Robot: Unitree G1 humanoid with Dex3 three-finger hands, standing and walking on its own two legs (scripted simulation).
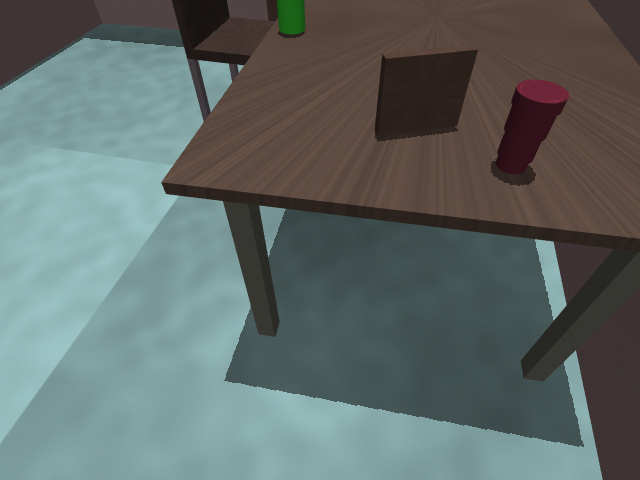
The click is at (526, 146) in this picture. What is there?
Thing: tapered cup
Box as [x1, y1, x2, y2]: [496, 79, 568, 174]
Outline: 561,86 552,82 535,79 525,80 517,85 511,101 512,106 504,126 505,132 497,152 498,156 496,160 496,165 501,170 514,174 520,173 524,171 527,164 532,160 540,142 545,138 555,117 560,113 568,97 567,91
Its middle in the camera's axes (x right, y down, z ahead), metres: +0.38 -0.20 +0.74
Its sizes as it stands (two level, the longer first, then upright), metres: 0.085 0.085 0.160
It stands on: a support 0.75 m high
